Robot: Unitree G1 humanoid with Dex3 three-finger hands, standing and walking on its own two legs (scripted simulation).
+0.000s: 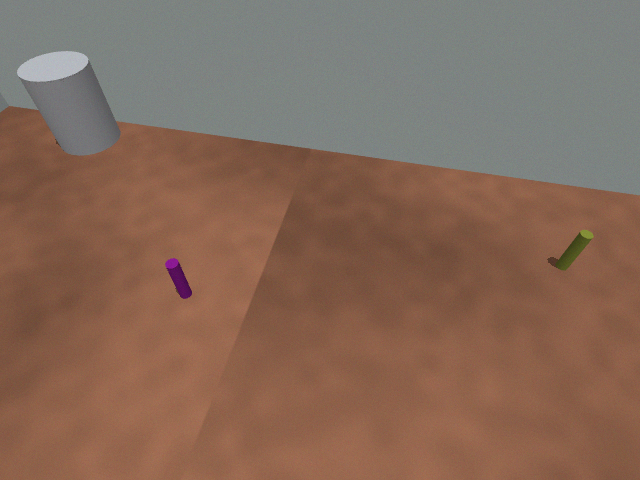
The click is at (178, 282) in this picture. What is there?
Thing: slim round
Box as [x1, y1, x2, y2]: [165, 258, 191, 298]
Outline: 169,259 166,261 165,265 180,296 186,298 191,294 186,279 178,261 174,258
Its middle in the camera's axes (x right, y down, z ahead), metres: -0.50 +0.13 +1.41
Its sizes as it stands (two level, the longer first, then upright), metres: 0.044 0.044 0.191
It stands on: the floor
